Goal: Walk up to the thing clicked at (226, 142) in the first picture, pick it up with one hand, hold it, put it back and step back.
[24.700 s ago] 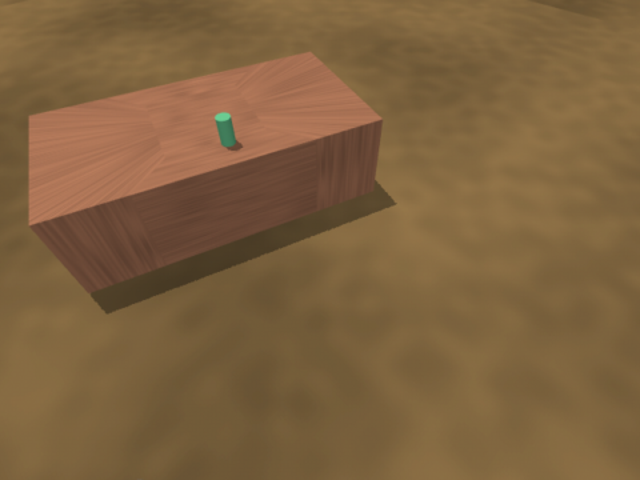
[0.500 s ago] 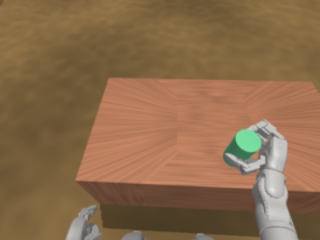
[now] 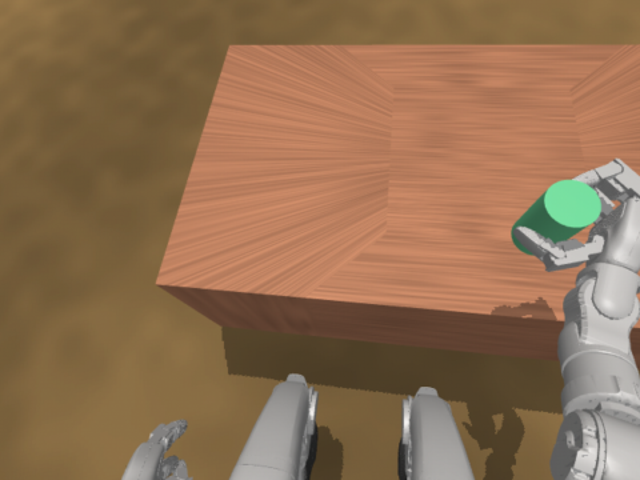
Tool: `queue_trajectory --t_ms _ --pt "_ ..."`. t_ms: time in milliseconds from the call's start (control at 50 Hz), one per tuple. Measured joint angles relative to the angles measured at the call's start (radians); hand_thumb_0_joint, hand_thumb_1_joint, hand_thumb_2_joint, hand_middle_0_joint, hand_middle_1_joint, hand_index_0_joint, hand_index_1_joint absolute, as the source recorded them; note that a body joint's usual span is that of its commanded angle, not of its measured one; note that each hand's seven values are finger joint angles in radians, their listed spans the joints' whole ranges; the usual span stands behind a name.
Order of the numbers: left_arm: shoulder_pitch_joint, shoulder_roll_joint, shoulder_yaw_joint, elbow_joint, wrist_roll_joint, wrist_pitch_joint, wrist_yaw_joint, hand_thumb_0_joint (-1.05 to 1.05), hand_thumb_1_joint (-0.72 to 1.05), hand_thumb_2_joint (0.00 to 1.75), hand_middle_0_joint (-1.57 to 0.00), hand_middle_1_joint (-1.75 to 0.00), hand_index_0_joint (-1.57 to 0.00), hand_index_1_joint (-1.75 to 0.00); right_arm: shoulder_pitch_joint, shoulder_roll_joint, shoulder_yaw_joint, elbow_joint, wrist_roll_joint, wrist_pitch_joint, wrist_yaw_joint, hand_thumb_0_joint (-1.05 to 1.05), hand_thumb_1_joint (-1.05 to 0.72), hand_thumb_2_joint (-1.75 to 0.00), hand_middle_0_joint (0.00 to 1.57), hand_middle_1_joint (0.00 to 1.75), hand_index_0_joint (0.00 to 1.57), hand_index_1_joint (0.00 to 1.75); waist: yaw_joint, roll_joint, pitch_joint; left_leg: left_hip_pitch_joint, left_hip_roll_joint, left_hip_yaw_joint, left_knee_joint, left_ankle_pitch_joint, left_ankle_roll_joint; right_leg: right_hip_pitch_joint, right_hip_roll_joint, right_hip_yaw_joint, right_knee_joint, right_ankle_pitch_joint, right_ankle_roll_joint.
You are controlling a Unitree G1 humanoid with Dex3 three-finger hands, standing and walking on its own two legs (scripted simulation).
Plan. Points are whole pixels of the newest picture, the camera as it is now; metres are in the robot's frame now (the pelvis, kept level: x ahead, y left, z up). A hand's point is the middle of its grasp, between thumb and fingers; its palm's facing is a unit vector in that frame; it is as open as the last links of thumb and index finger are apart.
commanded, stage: crouch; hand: right
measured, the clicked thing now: (550, 221) +0.43 -0.22 +0.01
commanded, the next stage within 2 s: lower in 0.70 s
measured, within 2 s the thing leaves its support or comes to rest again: rests again in 1.86 s
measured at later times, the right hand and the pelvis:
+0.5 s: hand (554, 221) +0.46 -0.26 -0.06, palm faces +0.35 +0.94 -0.01, open 9.5 cm; pelvis -0.02 +0.00 -0.07, yaw +1 degrees
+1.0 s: hand (542, 229) +0.48 -0.27 -0.11, palm faces +0.34 +0.94 -0.01, open 9.5 cm; pelvis -0.03 -0.01 -0.11, yaw +2 degrees
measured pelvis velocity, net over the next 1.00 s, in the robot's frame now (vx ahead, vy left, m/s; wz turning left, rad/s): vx -0.03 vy -0.01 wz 0.03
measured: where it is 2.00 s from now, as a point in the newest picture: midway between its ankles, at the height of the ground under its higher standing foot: outside the picture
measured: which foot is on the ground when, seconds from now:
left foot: down 0.00-1.00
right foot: down 0.00-1.00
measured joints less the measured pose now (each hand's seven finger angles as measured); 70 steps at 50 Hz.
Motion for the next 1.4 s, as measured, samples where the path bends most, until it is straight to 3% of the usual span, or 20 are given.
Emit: queue_trajectory --t_ms 140,360,840,1140,1400 --pt "0.009 0.003 -0.009 0.004 -0.005 0.020 -0.014 0.01 0.88 0.90 -0.20 -0.31 -0.20 -0.31 -0.053 -0.036 -0.048 0.043 0.007 0.011 0.053 -0.05 0.61 -1.01 0.89 1.34 0.97 1.36 0.012 -0.014 -0.003 -0.106 -0.004 0.002 0.073 -0.015 -0.004 -0.110 -0.001 0.006 0.081 -0.019 -0.002" --pt "-0.010 0.006 -0.016 -0.001 0.001 0.026 -0.016 0.01 0.88 0.90 -0.20 -0.31 -0.20 -0.31 -0.122 -0.088 -0.104 0.079 -0.014 0.013 0.070 -0.05 0.61 -1.00 0.90 1.34 0.97 1.36 0.033 -0.007 -0.021 -0.245 -0.011 0.012 0.184 -0.039 -0.004 -0.254 -0.002 0.023 0.202 -0.048 0.000" --pt "-0.033 0.013 -0.033 -0.030 0.001 0.044 -0.016 0.00 0.88 0.90 -0.20 -0.31 -0.20 -0.31 -0.212 -0.153 -0.130 0.094 -0.031 0.084 0.088 -0.04 0.60 -1.00 0.90 1.33 0.97 1.34 0.046 -0.017 -0.027 -0.421 -0.011 0.017 0.336 -0.066 -0.012 -0.437 0.006 0.038 0.363 -0.077 -0.002" --pt "-0.037 0.025 -0.043 -0.033 0.006 0.046 -0.025 0.00 0.87 0.89 -0.20 -0.31 -0.20 -0.31 -0.240 -0.186 -0.153 0.119 -0.025 0.069 0.123 -0.04 0.60 -1.00 0.89 1.32 0.97 1.34 0.059 -0.016 -0.023 -0.558 -0.010 0.018 0.470 -0.099 -0.018 -0.577 0.015 0.047 0.499 -0.110 -0.001" --pt "-0.053 0.027 -0.043 -0.036 0.003 0.064 -0.025 0.00 0.87 0.90 -0.21 -0.31 -0.20 -0.32 -0.275 -0.201 -0.157 0.107 -0.040 0.103 0.116 -0.04 0.61 -1.01 0.89 1.34 0.97 1.36 0.058 -0.021 -0.017 -0.654 -0.010 0.013 0.576 -0.111 -0.020 -0.670 0.023 0.049 0.600 -0.118 0.003"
